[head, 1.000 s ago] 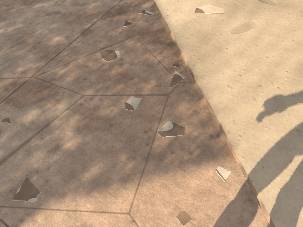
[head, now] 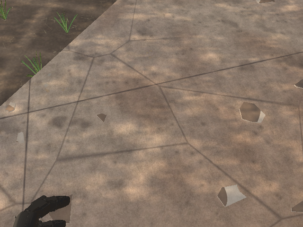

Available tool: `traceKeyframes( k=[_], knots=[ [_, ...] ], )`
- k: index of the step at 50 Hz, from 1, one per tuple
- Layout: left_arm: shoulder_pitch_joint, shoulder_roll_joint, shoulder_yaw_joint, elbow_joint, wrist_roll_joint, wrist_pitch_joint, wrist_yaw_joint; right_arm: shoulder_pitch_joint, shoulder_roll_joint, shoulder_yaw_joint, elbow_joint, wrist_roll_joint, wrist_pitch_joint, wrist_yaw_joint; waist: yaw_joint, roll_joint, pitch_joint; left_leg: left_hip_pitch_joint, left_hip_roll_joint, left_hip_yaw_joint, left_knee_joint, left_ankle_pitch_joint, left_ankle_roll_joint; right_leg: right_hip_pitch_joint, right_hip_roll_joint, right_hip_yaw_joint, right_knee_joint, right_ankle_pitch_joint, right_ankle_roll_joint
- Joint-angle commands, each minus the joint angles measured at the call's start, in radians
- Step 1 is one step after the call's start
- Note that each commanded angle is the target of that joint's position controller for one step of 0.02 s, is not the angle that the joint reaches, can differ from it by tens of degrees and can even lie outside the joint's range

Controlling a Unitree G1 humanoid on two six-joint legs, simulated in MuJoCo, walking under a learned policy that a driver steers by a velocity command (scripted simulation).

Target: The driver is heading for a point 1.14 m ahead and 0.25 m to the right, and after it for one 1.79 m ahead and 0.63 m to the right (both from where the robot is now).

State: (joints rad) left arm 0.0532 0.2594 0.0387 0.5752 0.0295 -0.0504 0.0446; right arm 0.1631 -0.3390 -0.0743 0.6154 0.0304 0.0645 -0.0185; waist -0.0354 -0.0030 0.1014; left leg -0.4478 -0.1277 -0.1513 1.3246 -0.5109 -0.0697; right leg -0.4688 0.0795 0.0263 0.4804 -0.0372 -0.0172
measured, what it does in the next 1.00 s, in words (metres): walks ahead, turning right: left foot, then right foot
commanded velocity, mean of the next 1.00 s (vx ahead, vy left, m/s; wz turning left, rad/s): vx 0.61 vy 0.00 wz -0.23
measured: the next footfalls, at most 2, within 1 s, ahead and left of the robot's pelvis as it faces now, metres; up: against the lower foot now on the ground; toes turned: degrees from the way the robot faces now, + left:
left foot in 0.28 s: +0.05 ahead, +0.12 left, +0.00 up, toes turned +9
right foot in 0.82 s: +0.43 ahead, -0.09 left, +0.00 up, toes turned -15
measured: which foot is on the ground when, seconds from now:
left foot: up 0.00-0.26, down 0.28-0.80, up 0.82-1.00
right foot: down 0.00-0.28, up 0.30-0.80, down 0.82-1.00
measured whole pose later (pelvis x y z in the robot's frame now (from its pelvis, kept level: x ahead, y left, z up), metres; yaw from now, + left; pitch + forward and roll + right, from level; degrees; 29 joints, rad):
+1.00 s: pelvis +0.44 -0.06 +0.01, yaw -20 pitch +1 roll -2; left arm 0.36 0.33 0.07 0.80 0.01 -0.02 -0.01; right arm 0.22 -0.24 0.01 0.69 -0.07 -0.09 0.01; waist -0.01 0.00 0.02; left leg -0.56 0.13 -0.08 1.28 -0.33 -0.03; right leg -0.21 0.20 0.02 0.51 -0.31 -0.16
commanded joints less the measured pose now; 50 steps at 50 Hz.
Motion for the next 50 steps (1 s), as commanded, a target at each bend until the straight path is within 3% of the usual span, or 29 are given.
traceKeyframes(
  k=[1, 3, 7, 9, 10, 12, 13, 14, 15, 16, 17, 19, 20, 22, 24, 30, 33, 35, 36, 38, 39, 40, 41, 42, 43, 44, 46, 48, 50],
  knots=[
    [-0.011, 0.118, 0.037, -0.079, -0.002, 0.024, 0.015, 0.061, -0.121, -0.030, -0.079, 0.003, 0.014, -0.006, 0.007, -0.048, -0.175, -0.130, 0.136, 0.069, -0.016, 0.080, -0.033, 0.242, -0.285, 0.247, -0.170, 0.042, -0.172],
    [0.042, 0.140, 0.049, -0.040, 0.006, 0.029, 0.008, 0.048, -0.040, -0.002, -0.092, -0.003, 0.002, -0.009, 0.023, -0.086, -0.194, -0.081, 0.137, 0.108, -0.135, 0.043, -0.018, 0.229, -0.275, 0.184, -0.186, 0.171, -0.207],
    [0.027, 0.168, 0.062, -0.013, -0.016, 0.033, -0.011, 0.040, -0.035, 0.014, -0.076, -0.019, -0.008, -0.004, 0.024, -0.107, -0.267, 0.045, 0.166, 0.113, -0.357, 0.088, 0.018, 0.234, -0.326, 0.139, -0.186, 0.173, -0.244],
    [0.029, 0.183, 0.066, 0.003, -0.028, 0.038, -0.020, 0.038, -0.052, 0.011, -0.066, -0.020, -0.004, 0.003, 0.028, -0.135, -0.257, 0.103, 0.155, 0.130, -0.462, 0.124, 0.038, 0.211, -0.326, 0.123, -0.195, 0.032, -0.233],
    [0.043, 0.194, 0.069, 0.012, -0.039, 0.040, -0.025, 0.063, -0.061, 0.008, -0.054, -0.019, -0.004, 0.009, 0.020, -0.140, -0.272, 0.162, 0.145, 0.151, -0.525, 0.126, 0.057, 0.177, -0.324, 0.123, -0.218, -0.188, -0.217],
    [0.052, 0.208, 0.071, 0.029, -0.067, 0.038, -0.030, 0.186, -0.066, -0.001, 0.007, -0.020, -0.009, 0.029, -0.040, -0.165, -0.264, 0.388, 0.096, 0.239, -0.666, 0.155, 0.111, 0.000, -0.303, 0.100, -0.237, -0.595, -0.145],
    [0.051, 0.175, 0.061, 0.035, -0.057, 0.032, -0.033, 0.279, -0.057, 0.000, 0.056, -0.024, -0.016, 0.033, -0.079, -0.139, -0.247, 0.516, 0.079, 0.252, -0.700, 0.091, 0.132, -0.120, -0.261, 0.048, -0.169, -0.705, -0.082],
    [0.027, 0.094, 0.038, 0.026, -0.041, 0.025, -0.041, 0.376, -0.079, -0.003, 0.098, -0.024, -0.029, 0.031, -0.116, 0.067, -0.191, 0.586, 0.212, 0.016, -0.903, -0.143, 0.189, -0.283, -0.172, -0.061, 0.175, -0.725, 0.000],
    [-0.006, 0.047, 0.031, -0.027, -0.048, 0.005, -0.051, 0.288, -0.222, -0.028, 0.056, -0.032, -0.048, 0.024, -0.070, 0.271, -0.088, 0.519, 0.493, -0.517, -1.119, -0.522, 0.346, -0.572, -0.065, -0.091, 0.499, -0.560, 0.041],
    [-0.072, 0.141, 0.053, -0.050, -0.081, -0.015, -0.046, 0.196, -0.222, -0.033, 0.022, -0.046, -0.080, 0.014, -0.069, 0.168, -0.016, 0.404, 0.536, -0.622, -1.240, -0.577, 0.402, -0.642, -0.127, 0.068, 0.587, -0.416, 0.019],
    [-0.031, 0.164, 0.062, -0.034, -0.083, -0.018, -0.043, 0.104, -0.172, -0.015, 0.013, -0.049, -0.108, 0.007, -0.006, 0.160, 0.031, 0.379, 0.517, -0.524, -1.232, -0.420, 0.357, -0.655, -0.136, 0.099, 0.609, -0.266, 0.010],
    [0.101, 0.158, 0.067, 0.034, -0.050, -0.012, -0.038, 0.060, -0.090, 0.008, 0.011, -0.044, -0.138, 0.008, 0.040, 0.150, -0.020, 0.366, 0.423, -0.278, -1.183, -0.189, 0.255, -0.555, -0.127, 0.132, 0.628, -0.095, 0.034],
    [0.162, 0.133, 0.059, 0.085, 0.044, 0.028, -0.077, 0.092, -0.113, 0.008, 0.029, -0.078, -0.128, 0.017, 0.043, 0.144, -0.050, 0.257, 0.336, -0.102, -1.227, -0.120, 0.182, -0.389, -0.068, 0.097, 0.645, -0.073, 0.049],
    [0.173, 0.138, 0.071, 0.091, 0.013, 0.062, -0.110, 0.116, -0.098, 0.007, 0.050, -0.073, -0.134, 0.027, 0.049, 0.142, -0.029, 0.232, 0.320, 0.009, -1.243, -0.041, 0.157, -0.344, -0.058, 0.071, 0.684, -0.023, 0.062],
    [0.145, 0.132, 0.070, 0.095, -0.003, 0.072, -0.117, 0.159, -0.087, 0.006, 0.063, -0.068, -0.140, 0.027, 0.026, 0.119, -0.018, 0.290, 0.336, 0.062, -1.246, 0.006, 0.150, -0.391, -0.064, 0.063, 0.678, 0.016, 0.066],
    [0.022, 0.116, 0.058, 0.089, 0.017, 0.067, -0.138, 0.287, -0.074, 0.004, 0.128, -0.071, -0.158, 0.006, -0.042, 0.093, 0.038, 0.542, 0.399, 0.171, -1.259, 0.098, 0.166, -0.561, -0.115, 0.016, 0.590, -0.003, 0.030],
    [-0.066, 0.098, 0.039, 0.056, 0.018, 0.061, -0.160, 0.319, -0.063, 0.007, 0.165, -0.073, -0.162, -0.003, -0.066, 0.091, 0.090, 0.609, 0.403, 0.258, -1.265, 0.212, 0.156, -0.560, -0.148, -0.066, 0.476, -0.048, -0.020],
    [-0.127, 0.075, 0.019, 0.022, 0.014, 0.058, -0.165, 0.350, -0.058, 0.011, 0.197, -0.078, -0.160, -0.007, -0.078, 0.088, 0.111, 0.659, 0.406, 0.318, -1.235, 0.421, 0.151, -0.545, -0.151, -0.136, 0.408, -0.115, -0.063],
    [-0.130, 0.065, 0.010, 0.009, 0.008, 0.057, -0.162, 0.342, -0.062, 0.013, 0.206, -0.081, -0.158, -0.009, -0.063, 0.086, 0.102, 0.663, 0.398, 0.366, -1.187, 0.657, 0.141, -0.480, -0.134, -0.175, 0.355, -0.152, -0.093],
    [-0.060, 0.067, 0.004, 0.010, -0.005, 0.056, -0.142, 0.322, -0.100, 0.011, 0.214, -0.081, -0.151, -0.017, 0.002, 0.111, 0.005, 0.641, 0.396, 0.433, -1.012, 1.391, 0.122, -0.214, -0.027, -0.280, 0.286, -0.224, -0.161],
    [0.070, 0.093, 0.015, 0.040, -0.009, 0.051, -0.133, 0.315, -0.135, 0.003, 0.217, -0.086, -0.138, -0.023, 0.077, 0.136, -0.080, 0.628, 0.414, 0.437, -0.824, 1.645, 0.129, -0.055, 0.029, -0.295, 0.299, -0.298, -0.190],
    [0.253, 0.139, 0.038, 0.086, -0.014, 0.039, -0.125, 0.289, -0.168, -0.006, 0.205, -0.084, -0.129, -0.024, 0.167, 0.152, -0.185, 0.538, 0.431, 0.423, -0.583, 1.686, 0.146, 0.177, 0.063, -0.252, 0.281, -0.345, -0.227],
    [0.471, 0.204, 0.073, 0.155, -0.004, 0.029, -0.108, 0.248, -0.176, -0.007, 0.186, -0.077, -0.136, -0.016, 0.274, 0.095, -0.289, 0.317, 0.403, 0.412, -0.277, 1.443, 0.129, 0.523, 0.055, -0.131, 0.155, -0.329, -0.260],
    [0.437, 0.330, 0.110, 0.165, 0.001, 0.046, -0.082, 0.244, -0.030, 0.029, 0.119, -0.063, -0.155, 0.018, 0.181, -0.193, -0.294, -0.178, 0.198, 0.384, 0.117, 0.361, 0.064, 0.811, -0.223, 0.388, 0.024, -0.647, -0.378],
    [0.433, 0.364, 0.121, 0.144, -0.018, 0.051, -0.083, 0.107, -0.058, 0.028, 0.048, -0.057, -0.184, 0.023, 0.201, -0.133, -0.382, -0.360, 0.084, 0.154, 0.293, 0.120, 0.064, 0.876, -0.329, 0.823, -0.163, -0.656, -0.440],
    [0.435, 0.343, 0.117, 0.161, -0.014, 0.051, -0.072, -0.010, -0.078, 0.029, 0.002, -0.062, -0.200, 0.024, 0.209, -0.041, -0.265, -0.471, 0.153, 0.070, 0.276, 0.206, 0.078, 0.835, -0.322, 0.742, -0.197, -0.493, -0.399],
    [0.375, 0.263, 0.097, 0.178, -0.011, 0.035, -0.050, 0.039, -0.053, 0.045, 0.015, -0.071, -0.207, 0.023, 0.094, 0.080, -0.106, -0.369, 0.237, 0.075, 0.081, 0.224, 0.077, 0.546, -0.256, 0.529, -0.218, -0.291, -0.330],
    [0.286, 0.205, 0.068, 0.156, -0.017, 0.017, -0.043, 0.116, -0.040, 0.051, 0.028, -0.105, -0.162, 0.031, 0.007, 0.039, -0.053, -0.271, 0.265, 0.078, -0.005, 0.175, 0.043, 0.342, -0.170, 0.399, -0.241, -0.227, -0.326],
    [0.278, 0.196, 0.059, 0.151, -0.030, -0.006, -0.050, 0.060, -0.032, 0.056, -0.004, -0.112, -0.129, 0.037, -0.006, 0.022, -0.002, -0.247, 0.278, 0.122, -0.134, 0.146, 0.013, 0.196, -0.120, 0.332, -0.290, -0.197, -0.328]
  ],
)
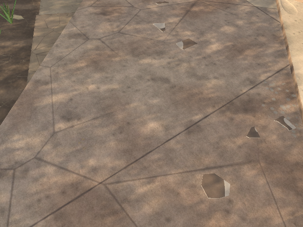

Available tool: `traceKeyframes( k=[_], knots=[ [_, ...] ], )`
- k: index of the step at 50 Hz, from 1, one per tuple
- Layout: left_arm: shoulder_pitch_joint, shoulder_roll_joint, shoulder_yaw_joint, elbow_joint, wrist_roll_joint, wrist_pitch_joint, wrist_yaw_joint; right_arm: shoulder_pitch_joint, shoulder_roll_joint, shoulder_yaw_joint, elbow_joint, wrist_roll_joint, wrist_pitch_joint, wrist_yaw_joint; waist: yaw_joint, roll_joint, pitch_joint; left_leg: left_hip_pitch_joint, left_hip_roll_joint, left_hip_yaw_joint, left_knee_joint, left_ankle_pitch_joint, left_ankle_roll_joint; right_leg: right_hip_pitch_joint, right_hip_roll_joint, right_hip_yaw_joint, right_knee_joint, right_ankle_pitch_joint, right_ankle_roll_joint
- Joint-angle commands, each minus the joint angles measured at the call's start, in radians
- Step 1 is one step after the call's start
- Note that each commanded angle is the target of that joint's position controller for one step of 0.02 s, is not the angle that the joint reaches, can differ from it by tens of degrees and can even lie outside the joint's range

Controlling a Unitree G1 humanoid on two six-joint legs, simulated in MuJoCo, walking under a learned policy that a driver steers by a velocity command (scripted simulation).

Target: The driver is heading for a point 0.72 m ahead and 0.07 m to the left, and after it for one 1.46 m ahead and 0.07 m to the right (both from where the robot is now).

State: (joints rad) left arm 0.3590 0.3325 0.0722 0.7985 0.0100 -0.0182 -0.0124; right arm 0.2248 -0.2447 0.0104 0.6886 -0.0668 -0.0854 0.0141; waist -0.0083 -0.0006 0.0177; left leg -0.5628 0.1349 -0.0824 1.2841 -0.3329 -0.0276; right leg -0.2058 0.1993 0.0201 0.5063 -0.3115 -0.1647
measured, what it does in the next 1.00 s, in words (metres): walks ahead: left foot, then right foot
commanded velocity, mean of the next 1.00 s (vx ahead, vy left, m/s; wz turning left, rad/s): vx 0.72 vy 0.00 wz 0.01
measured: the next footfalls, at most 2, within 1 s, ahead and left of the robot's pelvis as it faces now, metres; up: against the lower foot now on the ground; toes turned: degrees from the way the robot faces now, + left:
left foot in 0.22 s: +0.46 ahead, +0.14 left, +0.00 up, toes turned -14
right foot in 0.64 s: +0.78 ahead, -0.19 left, +0.00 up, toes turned -12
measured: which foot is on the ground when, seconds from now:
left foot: up 0.00-0.20, down 0.22-0.64, up 0.66-1.00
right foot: down 0.00-0.24, up 0.26-0.62, down 0.64-1.00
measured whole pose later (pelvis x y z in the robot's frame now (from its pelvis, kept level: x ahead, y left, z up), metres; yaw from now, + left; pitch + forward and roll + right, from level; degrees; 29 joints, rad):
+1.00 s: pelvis +0.79 -0.08 +0.01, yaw +4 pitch +1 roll -3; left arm 0.13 0.30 0.07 0.80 -0.02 -0.05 0.03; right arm 0.14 -0.33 -0.09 0.64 0.02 0.02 0.02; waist 0.04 0.02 0.09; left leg -0.62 0.08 0.07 0.75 -0.07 0.00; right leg -0.10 -0.03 -0.31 0.41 -0.31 -0.02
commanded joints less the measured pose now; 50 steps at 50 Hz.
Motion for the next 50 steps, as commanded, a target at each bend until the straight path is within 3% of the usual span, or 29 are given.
traceKeyframes(
  k=[1, 3, 5, 8, 9, 10, 11, 12, 13, 14, 15, 16, 19, 23, 27, 29, 30, 31, 32, 33, 34, 35, 36, 37, 38, 41, 44, 47, 50],
  knots=[
    [-0.036, 0.133, 0.028, -0.076, -0.009, -0.047, 0.006, -0.072, -0.121, -0.023, -0.110, -0.010, 0.025, 0.009, -0.026, 0.010, 0.114, -0.114, 0.012, 0.084, -0.186, 0.025, -0.040, -0.134, -0.212, 0.315, -0.345, 0.104, -0.173],
    [-0.035, 0.145, 0.033, -0.078, -0.003, -0.054, 0.006, -0.180, -0.103, -0.009, -0.155, 0.009, 0.021, 0.022, 0.000, -0.018, 0.140, -0.014, -0.017, 0.107, -0.421, 0.203, -0.047, -0.214, -0.168, 0.283, -0.359, 0.223, -0.140],
    [-0.010, 0.169, 0.045, -0.068, -0.011, -0.059, 0.002, -0.218, -0.098, -0.005, -0.162, 0.031, 0.015, 0.028, 0.036, -0.055, 0.094, 0.122, -0.065, 0.119, -0.598, 0.384, -0.028, -0.183, -0.180, 0.293, -0.359, 0.412, -0.099],
    [-0.005, 0.208, 0.058, -0.060, -0.019, -0.061, 0.007, -0.165, -0.160, -0.026, -0.140, 0.040, 0.009, 0.012, 0.024, -0.059, 0.002, 0.259, -0.115, 0.082, -0.725, 0.399, 0.003, 0.017, -0.216, 0.335, -0.241, 0.672, -0.041],
    [-0.005, 0.231, 0.062, -0.053, -0.012, -0.063, 0.010, -0.067, -0.198, -0.043, -0.110, 0.040, 0.009, 0.001, -0.020, -0.055, -0.074, 0.346, -0.149, 0.092, -0.717, 0.321, 0.014, 0.099, -0.220, 0.332, -0.123, 0.849, -0.021],
    [-0.035, 0.255, 0.064, -0.051, 0.004, -0.063, 0.008, 0.107, -0.240, -0.067, -0.067, 0.046, 0.007, -0.016, -0.123, -0.047, -0.169, 0.506, -0.160, 0.112, -0.691, 0.234, 0.025, 0.105, -0.225, 0.317, 0.097, 0.939, 0.000],
    [-0.083, 0.222, 0.055, -0.053, 0.018, -0.068, 0.005, 0.321, -0.273, -0.088, -0.012, 0.045, 0.010, -0.040, -0.243, -0.028, -0.251, 0.717, -0.118, 0.116, -0.679, 0.170, 0.032, 0.008, -0.193, 0.276, 0.370, 0.880, 0.022],
    [-0.097, 0.056, 0.011, -0.074, 0.034, -0.083, 0.009, 0.486, -0.329, -0.102, 0.024, 0.014, 0.004, -0.062, -0.271, 0.198, -0.316, 0.886, 0.096, -0.145, -0.708, -0.208, 0.038, -0.192, -0.111, 0.220, 0.784, 0.218, 0.025],
    [0.100, -0.037, -0.024, -0.131, -0.034, -0.086, -0.003, 0.347, -0.404, -0.116, 0.016, -0.015, -0.002, -0.043, -0.061, 0.575, -0.391, 0.939, 0.305, -0.837, -1.047, -0.374, 0.140, -0.438, -0.007, 0.173, 0.973, -0.175, 0.049],
    [0.053, 0.050, -0.025, -0.079, 0.002, -0.069, 0.008, 0.173, -0.280, -0.107, -0.024, 0.002, 0.003, -0.024, -0.045, 0.290, -0.249, 0.812, 0.266, -0.806, -1.070, -0.541, 0.181, -0.514, -0.120, 0.141, 0.985, -0.048, 0.028],
    [-0.036, 0.088, -0.017, -0.077, 0.018, -0.058, -0.003, 0.111, -0.199, -0.091, -0.028, 0.015, 0.004, -0.015, -0.052, 0.121, -0.155, 0.677, 0.224, -0.615, -1.037, -0.444, 0.190, -0.495, -0.167, 0.115, 0.928, 0.043, 0.036],
    [-0.102, 0.086, -0.019, -0.090, 0.027, -0.052, -0.015, 0.111, -0.170, -0.085, 0.001, 0.011, 0.003, -0.009, -0.050, 0.031, -0.090, 0.574, 0.179, -0.485, -1.033, -0.288, 0.185, -0.474, -0.191, 0.106, 0.882, 0.061, 0.043],
    [-0.172, 0.023, -0.042, -0.134, 0.038, -0.029, -0.043, 0.196, -0.117, -0.063, 0.101, 0.027, -0.024, -0.008, -0.016, 0.080, 0.007, 0.450, 0.106, -0.266, -1.072, -0.097, 0.168, -0.483, -0.219, 0.143, 0.772, 0.038, 0.057],
    [-0.344, 0.034, -0.066, -0.221, 0.049, -0.030, -0.052, 0.223, -0.151, -0.065, 0.148, 0.052, -0.044, -0.002, 0.018, 0.064, 0.100, 0.406, 0.074, -0.132, -1.199, 0.081, 0.210, -0.576, -0.255, 0.060, 0.507, 0.146, 0.097],
    [-0.469, -0.006, -0.098, -0.243, 0.027, -0.055, -0.074, 0.247, -0.199, -0.078, 0.170, 0.069, -0.043, 0.003, -0.010, 0.037, 0.131, 0.289, 0.030, -0.025, -1.286, 0.475, 0.200, -0.236, -0.221, -0.076, 0.148, 0.359, 0.113],
    [-0.425, 0.015, -0.088, -0.222, 0.036, -0.067, -0.050, 0.285, -0.229, -0.085, 0.203, 0.071, -0.036, 0.003, 0.003, 0.044, 0.078, 0.437, 0.021, -0.007, -1.139, 0.866, 0.173, -0.159, -0.167, -0.083, 0.064, 0.368, 0.104],
    [-0.336, 0.042, -0.076, -0.191, 0.050, -0.076, -0.034, 0.300, -0.241, -0.088, 0.215, 0.074, -0.032, 0.000, 0.034, 0.061, 0.002, 0.485, 0.004, -0.007, -0.998, 1.013, 0.144, -0.049, -0.130, -0.084, 0.036, 0.358, 0.096],
    [-0.173, 0.062, -0.063, -0.137, 0.057, -0.085, -0.018, 0.283, -0.256, -0.092, 0.218, 0.083, -0.025, -0.007, 0.114, 0.084, -0.081, 0.466, -0.028, 0.002, -0.789, 1.035, 0.112, 0.128, -0.130, -0.070, -0.019, 0.422, 0.088],
    [-0.040, 0.111, -0.043, -0.102, 0.074, -0.092, 0.002, 0.262, -0.238, -0.091, 0.203, 0.095, -0.023, -0.011, 0.174, 0.102, -0.164, 0.333, -0.078, -0.003, -0.551, 0.831, 0.085, 0.333, -0.241, 0.007, -0.003, 0.503, 0.084],
    [0.039, 0.215, -0.009, -0.116, -0.005, -0.084, 0.026, 0.279, -0.073, -0.047, 0.135, 0.059, -0.015, -0.021, 0.157, -0.154, -0.380, 0.077, -0.155, -0.016, -0.208, -0.149, 0.027, 0.662, -0.566, 0.327, 0.147, 0.944, 0.079],
    [0.003, 0.211, -0.012, -0.147, 0.021, -0.075, 0.015, 0.443, -0.061, -0.041, 0.143, 0.101, -0.009, -0.032, 0.097, -0.303, -0.614, -0.038, -0.204, -0.103, 0.093, -0.326, 0.007, 0.774, -0.731, 0.589, 0.079, 0.933, -0.091],
    [-0.084, 0.146, -0.015, -0.171, 0.011, -0.062, 0.011, 0.371, -0.138, -0.068, 0.118, 0.116, 0.004, -0.041, 0.089, -0.192, -0.513, -0.098, -0.136, -0.079, 0.129, -0.254, -0.013, 0.632, -0.670, 0.508, 0.003, 0.849, -0.095],
    [-0.133, 0.082, -0.024, -0.163, -0.001, -0.062, 0.014, 0.266, -0.161, -0.081, 0.089, 0.124, 0.016, -0.050, 0.080, -0.130, -0.330, -0.150, -0.095, -0.020, 0.097, -0.187, -0.026, 0.478, -0.620, 0.338, -0.024, 0.856, -0.075],
    [-0.175, 0.052, -0.028, -0.147, -0.003, -0.066, 0.013, 0.235, -0.152, -0.088, 0.088, 0.113, 0.029, -0.058, 0.044, -0.062, -0.230, -0.142, -0.061, 0.004, 0.086, -0.132, -0.042, 0.337, -0.570, 0.247, -0.060, 0.869, -0.058],
    [-0.209, 0.024, -0.030, -0.140, 0.000, -0.071, 0.010, 0.241, -0.140, -0.096, 0.086, 0.102, 0.046, -0.060, 0.008, -0.069, -0.172, -0.103, -0.038, 0.009, 0.071, -0.087, -0.048, 0.218, -0.536, 0.167, -0.101, 0.868, -0.048],
    [-0.316, 0.001, -0.021, -0.121, 0.003, -0.079, 0.015, 0.216, -0.068, -0.096, 0.035, 0.110, 0.093, -0.055, -0.057, -0.108, -0.079, -0.027, 0.005, 0.033, -0.034, -0.042, -0.047, -0.001, -0.520, -0.004, -0.219, 0.747, -0.045],
    [-0.365, 0.044, -0.001, -0.104, -0.002, -0.071, 0.042, 0.121, -0.056, -0.090, -0.028, 0.088, 0.097, -0.036, -0.057, -0.085, -0.050, 0.015, 0.004, 0.071, -0.300, 0.163, -0.030, -0.033, -0.481, -0.141, -0.242, 0.721, -0.031],
    [-0.372, 0.080, 0.012, -0.092, -0.025, -0.053, 0.051, 0.083, -0.078, -0.094, -0.044, 0.081, 0.102, 0.003, -0.041, -0.066, -0.076, 0.099, -0.031, 0.119, -0.497, 0.337, 0.011, 0.037, -0.469, -0.221, -0.203, 0.692, -0.011],
    [-0.362, 0.120, 0.029, -0.082, -0.052, -0.034, 0.043, 0.043, -0.142, -0.116, -0.085, 0.083, 0.122, 0.031, -0.042, -0.065, -0.059, 0.128, -0.060, 0.164, -0.572, 0.262, 0.064, 0.105, -0.500, -0.243, -0.109, 0.721, 0.023]
  ],
)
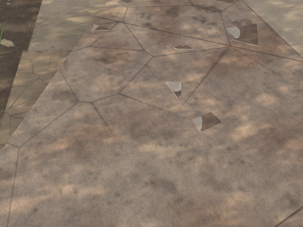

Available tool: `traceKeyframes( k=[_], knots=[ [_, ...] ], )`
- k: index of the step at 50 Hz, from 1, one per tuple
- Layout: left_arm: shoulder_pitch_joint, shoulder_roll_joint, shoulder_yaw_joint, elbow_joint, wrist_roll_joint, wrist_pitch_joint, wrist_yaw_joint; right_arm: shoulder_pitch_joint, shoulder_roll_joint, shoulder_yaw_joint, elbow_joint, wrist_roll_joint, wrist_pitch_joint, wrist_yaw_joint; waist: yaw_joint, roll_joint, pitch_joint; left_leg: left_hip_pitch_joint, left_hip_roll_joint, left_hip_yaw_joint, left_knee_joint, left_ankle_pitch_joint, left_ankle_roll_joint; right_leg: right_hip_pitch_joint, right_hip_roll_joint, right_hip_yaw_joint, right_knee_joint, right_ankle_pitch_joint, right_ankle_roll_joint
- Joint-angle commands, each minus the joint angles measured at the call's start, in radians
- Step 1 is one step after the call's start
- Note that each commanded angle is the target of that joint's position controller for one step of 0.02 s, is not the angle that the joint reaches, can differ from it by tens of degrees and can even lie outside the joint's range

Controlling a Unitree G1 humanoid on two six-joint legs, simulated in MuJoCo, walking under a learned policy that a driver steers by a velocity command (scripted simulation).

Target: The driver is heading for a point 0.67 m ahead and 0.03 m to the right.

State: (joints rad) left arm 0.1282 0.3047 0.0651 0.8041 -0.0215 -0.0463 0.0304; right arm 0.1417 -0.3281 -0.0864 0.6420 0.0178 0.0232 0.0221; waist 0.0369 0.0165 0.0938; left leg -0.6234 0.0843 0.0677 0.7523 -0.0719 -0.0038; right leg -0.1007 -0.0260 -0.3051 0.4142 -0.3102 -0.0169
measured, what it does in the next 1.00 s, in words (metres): walks ahead, turning left: left foot, then right foot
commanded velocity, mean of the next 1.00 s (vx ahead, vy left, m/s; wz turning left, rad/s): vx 0.03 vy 0.00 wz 0.38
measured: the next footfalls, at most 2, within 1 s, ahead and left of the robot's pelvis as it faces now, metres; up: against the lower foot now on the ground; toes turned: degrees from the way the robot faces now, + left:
left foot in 0.08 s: +0.12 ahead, +0.10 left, +0.00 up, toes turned +16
right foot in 0.52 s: +0.23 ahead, -0.14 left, +0.00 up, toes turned +22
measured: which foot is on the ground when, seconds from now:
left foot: up 0.00-0.06, down 0.08-1.00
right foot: down 0.00-0.08, up 0.10-0.50, down 0.52-1.00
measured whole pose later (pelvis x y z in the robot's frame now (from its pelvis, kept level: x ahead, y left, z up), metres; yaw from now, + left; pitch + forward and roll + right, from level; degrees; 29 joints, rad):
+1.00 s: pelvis +0.14 -0.03 +0.00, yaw +21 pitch -1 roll +0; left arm 0.13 0.23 0.03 0.81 0.01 -0.01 0.00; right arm 0.22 -0.23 -0.05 0.68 -0.02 0.02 -0.02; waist 0.00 0.00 0.03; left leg -0.23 -0.01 -0.09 0.57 -0.31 -0.02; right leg -0.25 0.00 0.01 0.56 -0.29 0.01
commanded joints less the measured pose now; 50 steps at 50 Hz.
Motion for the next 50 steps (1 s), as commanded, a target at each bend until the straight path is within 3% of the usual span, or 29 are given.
traceKeyframes(
  k=[1, 3, 4, 5, 6, 7, 8, 9, 10, 12, 14, 16, 19, 22, 25, 26, 27, 28, 29, 30, 32, 34, 36, 38, 39, 40, 41, 45, 50],
  knots=[
    [-0.128, 0.159, 0.042, -0.087, -0.028, 0.001, -0.002, 0.132, -0.083, -0.031, -0.048, -0.001, 0.017, 0.026, -0.097, -0.083, -0.139, 0.215, -0.034, 0.037, -0.058, -0.047, 0.063, 0.015, -0.279, 0.075, 0.045, 0.773, -0.107],
    [-0.123, 0.149, 0.045, -0.087, -0.039, 0.020, -0.009, 0.253, -0.132, -0.063, -0.029, 0.000, 0.012, 0.014, -0.166, -0.035, -0.183, 0.393, -0.111, 0.070, -0.183, -0.013, 0.131, -0.016, -0.238, 0.041, 0.312, 0.782, -0.048],
    [-0.067, 0.122, 0.039, -0.091, -0.015, 0.025, -0.017, 0.302, -0.214, -0.090, -0.027, 0.002, 0.004, -0.011, -0.170, 0.135, -0.171, 0.545, -0.060, -0.094, -0.270, 0.440, 0.190, -0.189, -0.146, 0.045, 0.568, 0.400, 0.020],
    [0.006, 0.053, 0.020, -0.122, 0.042, 0.023, -0.027, 0.220, -0.308, -0.096, -0.073, -0.019, 0.001, -0.020, -0.042, 0.363, -0.231, 0.748, 0.142, -0.512, -0.232, 0.782, 0.379, -0.526, 0.064, 0.107, 0.911, -0.387, 0.101],
    [0.004, 0.114, 0.020, -0.128, 0.035, 0.016, -0.035, 0.197, -0.277, -0.082, -0.127, -0.048, -0.024, 0.000, -0.086, 0.239, -0.443, 0.798, 0.247, -0.781, -0.373, 0.432, 0.467, -0.585, 0.096, 0.389, 1.017, -0.383, 0.089],
    [-0.070, 0.141, 0.028, -0.144, 0.008, 0.010, -0.037, 0.152, -0.245, -0.074, -0.140, -0.034, -0.040, 0.009, -0.088, 0.111, -0.381, 0.747, 0.235, -0.736, -0.425, 0.231, 0.420, -0.618, 0.069, 0.436, 0.990, -0.298, 0.059],
    [-0.106, 0.125, 0.026, -0.148, 0.015, 0.008, -0.029, 0.112, -0.210, -0.067, -0.138, -0.004, -0.044, 0.002, -0.063, 0.023, -0.282, 0.648, 0.186, -0.664, -0.434, 0.103, 0.355, -0.627, 0.041, 0.442, 0.913, -0.219, 0.047],
    [-0.116, 0.121, 0.026, -0.138, 0.029, 0.012, -0.018, 0.067, -0.174, -0.055, -0.147, 0.013, -0.037, -0.011, -0.038, -0.020, -0.223, 0.547, 0.148, -0.598, -0.435, 0.071, 0.309, -0.602, 0.016, 0.448, 0.824, -0.169, 0.045],
    [-0.103, 0.128, 0.029, -0.127, 0.029, 0.021, -0.015, 0.023, -0.153, -0.046, -0.163, 0.007, -0.028, -0.028, -0.012, -0.010, -0.213, 0.468, 0.123, -0.530, -0.428, 0.106, 0.281, -0.534, 0.004, 0.442, 0.758, -0.134, 0.047],
    [-0.074, 0.100, 0.025, -0.100, 0.025, 0.034, -0.016, 0.013, -0.142, -0.041, -0.175, -0.020, -0.017, -0.048, -0.010, 0.009, -0.239, 0.415, 0.081, -0.443, -0.403, 0.237, 0.258, -0.444, 0.021, 0.402, 0.664, -0.087, 0.070],
    [-0.066, 0.063, 0.013, -0.088, 0.021, 0.041, -0.011, 0.051, -0.146, -0.042, -0.162, -0.024, -0.011, -0.061, -0.027, 0.021, -0.268, 0.408, 0.069, -0.407, -0.379, 0.311, 0.257, -0.403, 0.028, 0.389, 0.582, -0.061, 0.098],
    [-0.062, 0.053, 0.007, -0.083, 0.015, 0.050, -0.008, 0.054, -0.140, -0.038, -0.157, -0.024, -0.002, -0.068, -0.039, 0.053, -0.273, 0.384, 0.059, -0.397, -0.376, 0.230, 0.247, -0.370, 0.022, 0.385, 0.526, -0.023, 0.111],
    [-0.067, 0.065, 0.011, -0.085, 0.014, 0.057, -0.004, 0.032, -0.119, -0.027, -0.159, -0.033, 0.008, -0.063, -0.057, 0.107, -0.239, 0.336, 0.050, -0.417, -0.388, 0.035, 0.231, -0.333, 0.015, 0.376, 0.457, -0.004, 0.110],
    [-0.070, 0.071, 0.012, -0.092, 0.015, 0.045, -0.009, 0.028, -0.100, -0.016, -0.154, -0.037, 0.013, -0.051, -0.077, 0.141, -0.213, 0.353, 0.061, -0.461, -0.365, -0.029, 0.226, -0.311, 0.011, 0.367, 0.368, -0.034, 0.092],
    [-0.005, 0.053, 0.011, -0.078, 0.021, 0.025, -0.028, 0.002, -0.071, 0.000, -0.148, -0.023, 0.016, -0.046, -0.038, 0.145, -0.202, 0.343, 0.036, -0.469, -0.306, -0.013, 0.186, -0.183, 0.021, 0.334, 0.115, 0.082, 0.049],
    [0.009, 0.062, 0.012, -0.076, 0.035, 0.019, -0.035, 0.032, -0.051, 0.006, -0.135, -0.021, 0.013, -0.045, -0.036, 0.111, -0.190, 0.316, 0.001, -0.445, -0.275, -0.059, 0.141, -0.120, -0.009, 0.359, 0.014, 0.182, 0.023],
    [0.016, 0.131, 0.023, -0.089, 0.059, 0.017, -0.033, 0.081, -0.018, 0.015, -0.134, -0.036, 0.007, -0.045, -0.076, -0.054, -0.193, 0.262, -0.094, -0.352, -0.131, -0.212, 0.074, -0.070, -0.164, 0.522, -0.043, 0.316, -0.034],
    [-0.025, 0.150, 0.023, -0.076, 0.066, 0.020, -0.029, 0.092, -0.029, 0.010, -0.150, -0.033, -0.001, -0.041, -0.125, -0.253, -0.144, 0.217, -0.184, -0.224, -0.094, -0.386, 0.022, -0.151, -0.278, 0.668, -0.085, 0.362, -0.174],
    [-0.069, 0.100, 0.012, -0.102, 0.065, 0.017, -0.026, 0.049, -0.080, -0.003, -0.143, -0.039, -0.007, -0.044, -0.086, -0.239, -0.137, 0.259, -0.141, -0.210, -0.014, -0.414, -0.010, -0.210, -0.304, 0.700, -0.114, 0.300, -0.219],
    [-0.072, 0.090, 0.010, -0.103, 0.054, 0.015, -0.021, 0.008, -0.094, -0.013, -0.141, -0.031, -0.007, -0.045, -0.067, -0.203, -0.132, 0.260, -0.134, -0.200, 0.019, -0.387, -0.019, -0.191, -0.267, 0.666, -0.103, 0.275, -0.200],
    [-0.062, 0.106, 0.013, -0.096, 0.030, 0.014, -0.013, -0.009, -0.049, -0.005, -0.131, -0.033, 0.003, -0.046, -0.051, -0.182, -0.132, 0.244, -0.108, -0.191, 0.018, -0.380, -0.044, -0.129, -0.228, 0.605, -0.072, 0.320, -0.170],
    [-0.050, 0.092, 0.008, -0.084, 0.025, 0.023, -0.011, 0.012, 0.008, 0.012, -0.108, -0.024, 0.003, -0.040, -0.056, -0.164, -0.139, 0.298, -0.096, -0.152, -0.090, -0.358, -0.052, -0.104, -0.177, 0.532, -0.028, 0.417, -0.147],
    [-0.015, 0.075, 0.004, -0.073, 0.018, 0.032, -0.016, 0.029, 0.024, 0.016, -0.082, -0.019, 0.001, -0.038, -0.053, -0.169, -0.157, 0.391, -0.105, -0.120, -0.283, -0.171, -0.044, -0.084, -0.132, 0.483, 0.012, 0.437, -0.117],
    [0.028, 0.054, -0.004, -0.069, 0.028, 0.020, -0.025, 0.015, -0.029, 0.008, -0.092, -0.029, 0.006, -0.042, -0.027, -0.106, -0.184, 0.488, -0.046, -0.191, -0.298, 0.074, -0.017, -0.117, -0.103, 0.469, 0.031, 0.330, -0.060],
    [0.067, 0.065, -0.001, -0.068, 0.030, 0.012, -0.031, 0.017, -0.070, -0.003, -0.075, -0.030, 0.008, -0.043, 0.013, -0.003, -0.187, 0.466, -0.051, -0.190, -0.231, 0.058, 0.017, -0.127, -0.055, 0.416, 0.022, 0.235, -0.029],
    [0.031, 0.078, -0.001, -0.062, 0.031, 0.009, -0.034, 0.030, -0.035, 0.000, -0.078, -0.033, 0.005, -0.038, -0.028, -0.019, -0.183, 0.441, -0.057, -0.188, -0.237, 0.014, 0.030, -0.113, -0.042, 0.391, 0.040, 0.179, -0.011],
    [0.003, 0.063, -0.004, -0.067, 0.031, 0.010, -0.036, 0.035, -0.013, 0.008, -0.070, -0.039, 0.002, -0.035, -0.033, -0.021, -0.168, 0.429, -0.053, -0.194, -0.252, -0.009, 0.029, -0.121, -0.033, 0.377, 0.049, 0.156, -0.004],
    [-0.007, 0.041, -0.010, -0.062, 0.031, 0.024, -0.029, 0.042, -0.014, 0.010, -0.049, -0.037, -0.013, -0.041, -0.024, 0.020, -0.126, 0.383, -0.050, -0.206, -0.274, -0.022, 0.018, -0.123, -0.021, 0.359, 0.068, 0.156, -0.002],
    [-0.010, 0.031, -0.012, -0.039, 0.030, 0.031, -0.022, 0.058, -0.006, 0.015, -0.031, -0.036, -0.022, -0.049, -0.024, 0.016, -0.100, 0.359, -0.052, -0.209, -0.287, -0.077, 0.014, -0.124, -0.015, 0.355, 0.064, 0.122, 0.006]
  ],
)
